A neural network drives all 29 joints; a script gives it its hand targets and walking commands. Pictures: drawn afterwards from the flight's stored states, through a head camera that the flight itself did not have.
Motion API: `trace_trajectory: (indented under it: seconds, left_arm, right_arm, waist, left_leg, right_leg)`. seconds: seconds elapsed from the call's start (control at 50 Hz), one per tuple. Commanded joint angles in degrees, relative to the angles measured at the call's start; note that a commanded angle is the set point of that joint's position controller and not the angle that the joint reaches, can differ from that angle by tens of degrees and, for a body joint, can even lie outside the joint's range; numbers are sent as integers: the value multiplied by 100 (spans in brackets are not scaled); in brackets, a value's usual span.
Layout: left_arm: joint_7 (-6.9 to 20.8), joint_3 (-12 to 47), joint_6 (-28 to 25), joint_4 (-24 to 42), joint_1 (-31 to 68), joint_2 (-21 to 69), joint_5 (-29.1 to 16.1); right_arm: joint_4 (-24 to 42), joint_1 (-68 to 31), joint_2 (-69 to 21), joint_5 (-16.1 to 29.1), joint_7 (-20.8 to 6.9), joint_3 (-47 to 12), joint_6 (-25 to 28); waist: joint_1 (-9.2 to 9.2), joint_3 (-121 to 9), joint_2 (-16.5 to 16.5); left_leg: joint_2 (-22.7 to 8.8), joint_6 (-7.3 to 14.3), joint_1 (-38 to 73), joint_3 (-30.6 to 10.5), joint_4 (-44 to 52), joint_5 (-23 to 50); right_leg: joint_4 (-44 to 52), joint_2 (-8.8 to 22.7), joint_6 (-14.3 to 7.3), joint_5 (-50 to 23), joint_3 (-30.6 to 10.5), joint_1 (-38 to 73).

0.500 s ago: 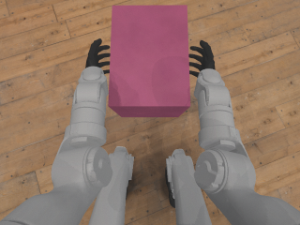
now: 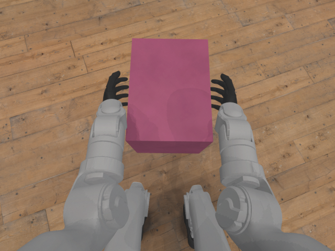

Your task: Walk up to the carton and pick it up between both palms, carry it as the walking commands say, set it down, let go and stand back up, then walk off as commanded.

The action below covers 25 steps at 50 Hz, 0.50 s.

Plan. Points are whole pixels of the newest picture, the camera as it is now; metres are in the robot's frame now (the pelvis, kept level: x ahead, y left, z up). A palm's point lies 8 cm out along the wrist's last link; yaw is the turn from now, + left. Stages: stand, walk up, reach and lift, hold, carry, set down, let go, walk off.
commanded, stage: reach and lift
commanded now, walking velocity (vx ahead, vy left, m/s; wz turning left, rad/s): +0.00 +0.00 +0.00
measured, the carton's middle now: (168, 101) +0.49 +0.00 -0.13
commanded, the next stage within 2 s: none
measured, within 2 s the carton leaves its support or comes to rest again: neither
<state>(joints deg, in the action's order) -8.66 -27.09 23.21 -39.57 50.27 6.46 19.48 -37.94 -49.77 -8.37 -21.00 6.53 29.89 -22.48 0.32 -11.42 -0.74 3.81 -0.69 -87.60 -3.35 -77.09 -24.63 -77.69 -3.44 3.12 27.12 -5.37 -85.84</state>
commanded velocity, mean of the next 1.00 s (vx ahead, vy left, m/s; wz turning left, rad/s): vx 0.00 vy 0.00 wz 0.00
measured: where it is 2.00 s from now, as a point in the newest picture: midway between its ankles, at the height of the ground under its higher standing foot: (165, 230)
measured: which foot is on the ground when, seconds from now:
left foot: down 0.00-1.00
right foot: down 0.00-1.00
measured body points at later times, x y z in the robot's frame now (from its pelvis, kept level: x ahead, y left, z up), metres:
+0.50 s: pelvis +0.01 -0.01 +0.06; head +0.17 +0.00 +0.48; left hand +0.43 +0.13 +0.02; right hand +0.42 -0.15 +0.02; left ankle +0.08 +0.12 -0.58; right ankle +0.07 -0.14 -0.58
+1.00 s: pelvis +0.02 -0.01 +0.12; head +0.13 +0.00 +0.56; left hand +0.41 +0.14 +0.09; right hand +0.40 -0.15 +0.09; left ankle +0.08 +0.12 -0.58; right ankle +0.07 -0.14 -0.58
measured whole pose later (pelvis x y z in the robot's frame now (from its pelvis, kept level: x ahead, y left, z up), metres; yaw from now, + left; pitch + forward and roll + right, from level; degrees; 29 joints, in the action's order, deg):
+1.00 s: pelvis +0.02 -0.01 +0.12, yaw +1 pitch +17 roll +0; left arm -4.2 -25.1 22.2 -34.2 35.2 9.8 20.6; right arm -32.9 -34.3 -12.3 -22.1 5.0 26.6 -21.7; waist 0.6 -3.5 -0.9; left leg 2.9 -0.6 -46.2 -4.4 -43.6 -14.2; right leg -45.2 -1.8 1.7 16.8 -5.8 -45.3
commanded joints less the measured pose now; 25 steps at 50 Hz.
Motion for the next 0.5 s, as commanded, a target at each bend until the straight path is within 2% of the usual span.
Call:
trace_trajectory:
  seconds: [0.0,0.04,0.1,0.12,0.2,0.3,0.32,0.34,0.36,0.42,0.44,0.46,0.48]
  left_arm:
    - [2064,2646,-254,-553,3371,6009,-878]
    - [2022,2821,-300,-379,3314,6074,-907]
    - [1990,2896,-353,-217,3311,6082,-919]
    - [1988,2956,-371,-190,3262,6094,-933]
    - [1985,2967,-406,-237,2978,6099,-859]
    - [2040,2984,-418,-250,2723,6141,-828]
    - [2054,3016,-417,-248,2757,6149,-833]
    - [2081,2927,-416,-299,2639,6122,-780]
    - [2094,3040,-426,-172,2656,6187,-825]
    - [2128,3010,-453,-228,2500,6108,-823]
    - [2134,3006,-449,-313,2400,6150,-804]
    - [2144,3062,-474,-173,2404,6176,-836]
    - [2155,3058,-483,-208,2429,6095,-829]
  right_arm:
    - [-746,-3205,-5985,887,-1802,-2581,239]
    - [-681,-3088,-6040,915,-1825,-2655,279]
    - [-682,-2951,-6081,900,-1850,-2698,313]
    - [-632,-2940,-6109,918,-1866,-2747,330]
    - [-563,-2863,-6170,923,-1872,-2876,366]
    - [-528,-2689,-6209,875,-1874,-2925,382]
    - [-540,-2596,-6235,861,-1868,-2939,389]
    - [-592,-2516,-6198,808,-1870,-2881,383]
    - [-532,-2452,-6278,859,-1870,-2949,393]
    - [-424,-2457,-6302,892,-1845,-3047,426]
    - [-462,-2391,-6314,924,-1836,-3091,421]
    - [-394,-2275,-6363,914,-1829,-3129,433]
    - [-399,-2319,-6405,944,-1823,-3156,438]
  waist:
    - [61,-4161,218]
    - [48,-4257,347]
    - [90,-4146,277]
    - [19,-4175,314]
    - [-35,-4100,231]
    - [9,-3925,123]
    - [68,-3850,152]
    - [65,-3715,42]
    - [54,-3887,146]
    - [50,-3803,40]
    - [-17,-3653,128]
    - [61,-3720,38]
    - [-9,-3683,27]
  left_leg:
    - [534,-76,3277,368,978,1517]
    - [529,-100,3600,341,1111,1639]
    - [500,-100,3801,296,1247,1689]
    - [530,-103,3792,329,1297,1696]
    - [508,-77,3994,303,1504,1716]
    - [502,-34,4190,274,1772,1658]
    - [505,-35,4211,273,1842,1689]
    - [490,-27,4189,257,1899,1770]
    - [505,-31,4338,274,1936,1871]
    - [499,8,4405,258,2103,1851]
    - [493,14,4409,259,2179,1893]
    - [498,33,4525,249,2189,1951]
    - [485,40,4515,237,2262,1901]
  right_leg:
    - [973,-657,-191,-1334,628,1948]
    - [1056,-655,-202,-1417,622,2033]
    - [1208,-657,-223,-1440,598,2151]
    - [1271,-626,-228,-1488,569,2346]
    - [1490,-607,-227,-1549,517,2648]
    - [1789,-567,-229,-1535,479,3004]
    - [1867,-554,-234,-1594,464,3066]
    - [1938,-555,-220,-1675,466,3095]
    - [1992,-539,-239,-1780,445,3318]
    - [2163,-519,-210,-1864,427,3577]
    - [2256,-484,-216,-1913,384,3647]
    - [2320,-487,-218,-2000,374,3790]
    - [2372,-473,-217,-1981,357,3922]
